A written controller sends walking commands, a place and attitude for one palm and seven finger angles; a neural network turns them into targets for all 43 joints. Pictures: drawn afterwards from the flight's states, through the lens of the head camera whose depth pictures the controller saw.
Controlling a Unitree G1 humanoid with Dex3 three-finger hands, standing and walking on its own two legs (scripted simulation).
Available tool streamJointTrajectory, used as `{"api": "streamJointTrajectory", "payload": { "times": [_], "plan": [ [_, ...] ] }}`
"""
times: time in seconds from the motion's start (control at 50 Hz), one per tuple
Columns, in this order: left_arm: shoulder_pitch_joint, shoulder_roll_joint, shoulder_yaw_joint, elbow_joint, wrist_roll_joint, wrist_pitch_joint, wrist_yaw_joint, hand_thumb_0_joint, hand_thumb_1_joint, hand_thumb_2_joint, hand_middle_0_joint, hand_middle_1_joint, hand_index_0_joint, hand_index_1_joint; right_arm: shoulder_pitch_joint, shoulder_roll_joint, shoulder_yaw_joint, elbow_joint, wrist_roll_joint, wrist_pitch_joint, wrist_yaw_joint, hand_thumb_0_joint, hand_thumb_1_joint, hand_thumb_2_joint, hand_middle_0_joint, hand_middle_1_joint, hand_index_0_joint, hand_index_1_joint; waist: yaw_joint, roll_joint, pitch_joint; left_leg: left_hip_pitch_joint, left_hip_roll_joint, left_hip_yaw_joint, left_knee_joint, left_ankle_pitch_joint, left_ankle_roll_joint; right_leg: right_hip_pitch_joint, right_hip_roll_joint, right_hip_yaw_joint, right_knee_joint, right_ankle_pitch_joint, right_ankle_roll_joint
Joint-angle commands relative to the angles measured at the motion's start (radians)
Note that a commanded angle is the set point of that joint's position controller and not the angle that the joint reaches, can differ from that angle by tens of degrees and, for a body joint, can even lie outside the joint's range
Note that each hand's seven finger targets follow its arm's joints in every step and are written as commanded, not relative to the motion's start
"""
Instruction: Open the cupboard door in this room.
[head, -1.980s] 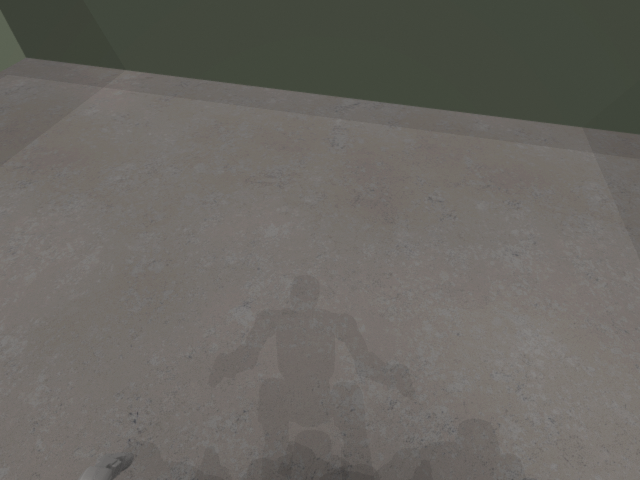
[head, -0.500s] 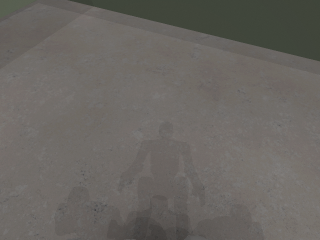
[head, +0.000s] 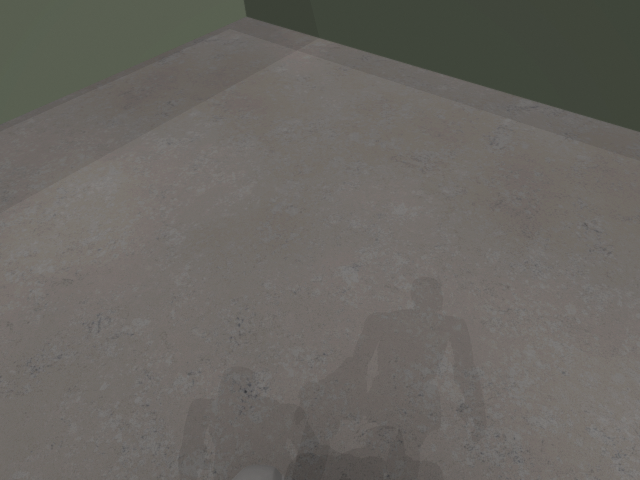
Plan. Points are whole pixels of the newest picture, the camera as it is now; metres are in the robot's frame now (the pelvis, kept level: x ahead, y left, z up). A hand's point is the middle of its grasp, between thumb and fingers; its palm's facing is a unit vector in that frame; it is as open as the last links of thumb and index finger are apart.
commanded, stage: turn or walk to find it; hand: left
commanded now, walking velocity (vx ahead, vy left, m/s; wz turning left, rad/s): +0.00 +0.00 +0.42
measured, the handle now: out of the picture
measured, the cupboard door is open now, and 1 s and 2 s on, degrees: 0 0 0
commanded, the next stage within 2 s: none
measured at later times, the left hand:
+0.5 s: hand out of the picture -0.03 +0.27 -0.17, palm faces +0.24 -0.94 -0.25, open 7.4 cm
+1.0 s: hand out of the picture -0.10 +0.19 -0.16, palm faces +0.42 -0.87 -0.24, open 7.4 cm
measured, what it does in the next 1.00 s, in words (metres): steps on the spot, turning left: left foot, then right foot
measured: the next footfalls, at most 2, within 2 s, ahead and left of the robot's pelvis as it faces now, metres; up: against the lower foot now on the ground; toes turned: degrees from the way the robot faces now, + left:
left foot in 0.18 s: +0.00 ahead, +0.14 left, +0.00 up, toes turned +9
right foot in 0.68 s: +0.00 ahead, -0.09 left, +0.00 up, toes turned +13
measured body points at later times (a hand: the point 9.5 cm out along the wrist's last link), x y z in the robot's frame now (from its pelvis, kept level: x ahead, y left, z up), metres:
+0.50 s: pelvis -0.05 +0.05 +0.00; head -0.04 +0.06 +0.45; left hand -0.04 +0.32 -0.15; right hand +0.08 -0.18 -0.13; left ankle -0.04 +0.14 -0.74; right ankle -0.02 -0.11 -0.68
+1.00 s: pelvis -0.08 +0.00 +0.00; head -0.05 +0.00 +0.45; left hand -0.12 +0.24 -0.14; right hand +0.04 -0.23 -0.16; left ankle -0.16 +0.13 -0.67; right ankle -0.04 -0.09 -0.74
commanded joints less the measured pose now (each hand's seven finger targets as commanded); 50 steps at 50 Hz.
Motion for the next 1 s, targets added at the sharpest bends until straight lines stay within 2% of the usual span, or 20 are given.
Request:
{"api": "streamJointTrajectory", "payload": {
  "times": [0.0,0.06,0.12,0.14,0.16,0.18,0.2,0.26,0.3,0.48,0.56,0.6,0.62,0.64,0.66,0.68,0.74,0.78,0.92,0.98],
  "plan": [
    [0.078,0.219,0.061,-0.035,0.012,-0.009,0.013,0.000,0.900,0.900,-0.200,-0.300,-0.200,-0.300,-0.120,-0.028,0.005,-0.104,0.014,-0.032,-0.004,0.000,-0.900,-0.900,0.200,0.300,0.200,0.300,0.051,-0.200,-0.026,-0.046,0.009,0.058,-0.174,-0.089,0.007,0.110,-0.281,0.194,-0.118,0.542,-0.121],
    [0.075,0.245,0.072,-0.026,0.015,-0.003,0.011,0.000,0.900,0.900,-0.200,-0.300,-0.200,-0.300,-0.114,-0.018,0.013,-0.102,0.020,-0.045,-0.006,0.000,-0.900,-0.900,0.200,0.300,0.200,0.300,0.052,-0.213,-0.071,0.068,-0.005,0.095,-0.338,-0.092,0.027,0.102,-0.289,0.175,-0.070,0.591,-0.113],
    [0.034,0.241,0.075,-0.017,0.003,0.003,0.008,0.000,0.900,0.900,-0.200,-0.300,-0.200,-0.300,-0.026,-0.036,0.011,-0.082,0.020,-0.060,-0.009,0.000,-0.900,-0.900,0.200,0.300,0.200,0.300,-0.005,-0.189,-0.122,0.261,-0.007,0.108,-0.635,0.127,0.047,0.041,-0.254,0.089,0.050,0.516,-0.030],
    [0.039,0.210,0.067,-0.026,-0.005,0.009,0.004,0.000,0.900,0.900,-0.200,-0.300,-0.200,-0.300,0.009,-0.090,0.000,-0.073,0.016,-0.071,-0.010,0.000,-0.900,-0.900,0.200,0.300,0.200,0.300,-0.022,-0.052,-0.160,0.419,0.069,0.031,-0.714,0.293,0.074,-0.077,-0.206,0.030,0.180,0.361,0.025],
    [0.035,0.146,0.055,-0.058,-0.011,0.015,-0.003,0.000,0.900,0.900,-0.200,-0.300,-0.200,-0.300,0.033,-0.184,-0.023,-0.076,0.010,-0.077,-0.015,0.000,-0.900,-0.900,0.200,0.300,0.200,0.300,-0.034,0.239,-0.158,0.545,0.324,-0.289,-0.734,0.636,0.183,-0.354,-0.072,-0.018,0.370,-0.185,0.103],
    [-0.012,0.141,0.043,-0.074,-0.001,0.026,0.002,0.000,0.900,0.900,-0.200,-0.300,-0.200,-0.300,0.068,-0.216,-0.030,-0.065,0.015,-0.065,-0.020,0.000,-0.900,-0.900,0.200,0.300,0.200,0.300,-0.054,0.218,-0.153,0.483,0.399,-0.310,-0.720,0.792,0.281,-0.368,-0.050,0.062,0.504,-0.357,0.106],
    [-0.040,0.148,0.047,-0.069,0.002,0.036,0.004,0.000,0.900,0.900,-0.200,-0.300,-0.200,-0.300,0.047,-0.185,-0.024,-0.061,0.012,-0.065,-0.026,0.000,-0.900,-0.900,0.200,0.300,0.200,0.300,-0.046,0.160,-0.117,0.416,0.365,-0.237,-0.732,0.713,0.284,-0.358,-0.065,0.105,0.564,-0.309,0.101],
    [-0.045,0.151,0.060,-0.034,0.000,0.038,-0.009,0.000,0.900,0.900,-0.200,-0.300,-0.200,-0.300,-0.067,-0.124,-0.002,-0.094,0.008,-0.071,-0.039,0.000,-0.900,-0.900,0.200,0.300,0.200,0.300,-0.006,0.149,-0.025,0.301,0.244,-0.179,-0.758,0.550,0.242,-0.359,-0.061,0.135,0.621,-0.149,0.112],
    [-0.008,0.146,0.060,-0.016,0.000,0.037,-0.015,0.000,0.900,0.900,-0.200,-0.300,-0.200,-0.300,-0.075,-0.120,-0.002,-0.100,0.012,-0.078,-0.038,0.000,-0.900,-0.900,0.200,0.300,0.200,0.300,0.009,0.110,-0.047,0.314,0.208,-0.145,-0.764,0.519,0.229,-0.348,-0.050,0.122,0.614,-0.098,0.122],
    [-0.100,0.125,0.060,-0.067,-0.004,0.041,-0.008,0.000,0.900,0.900,-0.200,-0.300,-0.200,-0.300,-0.014,-0.131,-0.020,-0.102,0.001,-0.068,-0.031,0.000,-0.900,-0.900,0.200,0.300,0.200,0.300,-0.025,0.115,-0.032,0.267,0.204,-0.283,-0.794,0.312,0.259,-0.272,-0.013,0.127,0.378,-0.133,0.127],
    [-0.078,0.115,0.057,-0.075,-0.010,0.032,-0.004,0.000,0.900,0.900,-0.200,-0.300,-0.200,-0.300,-0.019,-0.136,-0.026,-0.111,-0.003,-0.061,-0.026,0.000,-0.900,-0.900,0.200,0.300,0.200,0.300,-0.012,0.128,-0.052,0.208,0.186,-0.329,-0.769,0.316,0.250,-0.147,0.024,0.119,0.216,-0.121,0.107],
    [-0.033,0.124,0.059,-0.070,-0.012,0.024,-0.001,0.000,0.900,0.900,-0.200,-0.300,-0.200,-0.300,-0.027,-0.129,-0.029,-0.115,0.002,-0.059,-0.022,0.000,-0.900,-0.900,0.200,0.300,0.200,0.300,0.014,0.109,-0.075,0.148,0.158,-0.324,-0.718,0.315,0.223,-0.025,0.037,0.117,0.058,-0.020,0.101],
    [0.004,0.132,0.064,-0.063,-0.012,0.017,0.001,0.000,0.900,0.900,-0.200,-0.300,-0.200,-0.300,-0.034,-0.117,-0.027,-0.119,0.005,-0.059,-0.020,0.000,-0.900,-0.900,0.200,0.300,0.200,0.300,0.035,0.078,-0.103,0.093,0.122,-0.297,-0.676,0.260,0.187,0.077,0.020,0.118,-0.078,0.060,0.096],
    [0.027,0.188,0.075,-0.063,-0.001,0.007,0.007,0.000,0.900,0.900,-0.200,-0.300,-0.200,-0.300,-0.018,-0.069,-0.024,-0.126,0.013,-0.057,-0.014,0.000,-0.900,-0.900,0.200,0.300,0.200,0.300,0.045,-0.071,-0.117,-0.039,0.042,-0.216,-0.539,0.118,0.127,0.203,-0.112,0.239,-0.198,0.020,0.059],
    [0.030,0.282,0.091,-0.074,0.012,0.001,0.012,0.000,0.900,0.900,-0.200,-0.300,-0.200,-0.300,-0.005,-0.003,-0.012,-0.154,0.014,-0.059,-0.014,0.000,-0.900,-0.900,0.200,0.300,0.200,0.300,0.049,-0.358,-0.097,-0.206,-0.102,-0.029,-0.279,-0.136,0.049,0.225,-0.375,0.524,-0.271,0.038,-0.043],
    [-0.001,0.279,0.080,-0.093,-0.001,0.008,0.013,0.000,0.900,0.900,-0.200,-0.300,-0.200,-0.300,-0.026,-0.066,-0.028,-0.148,0.000,-0.051,-0.017,0.000,-0.900,-0.900,0.200,0.300,0.200,0.300,0.051,-0.270,-0.075,-0.151,-0.063,-0.057,-0.103,-0.187,0.053,0.051,-0.425,0.484,-0.270,0.080,-0.092],
    [-0.148,0.192,0.063,-0.123,-0.004,0.001,0.011,0.000,0.900,0.900,-0.200,-0.300,-0.200,-0.300,0.025,-0.055,-0.033,-0.083,-0.001,-0.027,0.000,0.000,-0.900,-0.900,0.200,0.300,0.200,0.300,-0.024,-0.166,0.005,-0.113,-0.020,-0.038,0.111,-0.016,0.038,-0.067,-0.262,0.277,-0.257,0.061,-0.057],
    [-0.132,0.165,0.053,-0.115,-0.005,-0.008,0.007,0.000,0.900,0.900,-0.200,-0.300,-0.200,-0.300,0.058,-0.036,-0.028,-0.062,0.000,-0.025,0.004,0.000,-0.900,-0.900,0.200,0.300,0.200,0.300,-0.029,-0.156,0.003,-0.118,-0.012,-0.007,0.139,0.042,0.020,-0.038,-0.221,0.183,-0.227,0.154,-0.046],
    [-0.014,0.191,0.063,-0.062,0.006,-0.006,0.010,0.000,0.900,0.900,-0.200,-0.300,-0.200,-0.300,-0.033,-0.023,-0.015,-0.072,0.003,-0.023,0.002,0.000,-0.900,-0.900,0.200,0.300,0.200,0.300,0.029,-0.186,0.006,-0.097,0.027,0.038,-0.031,-0.028,-0.004,0.043,-0.275,0.165,-0.204,0.235,-0.085],
    [0.018,0.215,0.073,-0.044,0.011,-0.003,0.009,0.000,0.900,0.900,-0.200,-0.300,-0.200,-0.300,-0.079,-0.008,-0.003,-0.083,0.010,-0.034,0.000,0.000,-0.900,-0.900,0.200,0.300,0.200,0.300,0.052,-0.199,-0.037,-0.030,0.024,0.077,-0.205,-0.089,0.002,0.094,-0.294,0.144,-0.142,0.398,-0.102]
  ]
}}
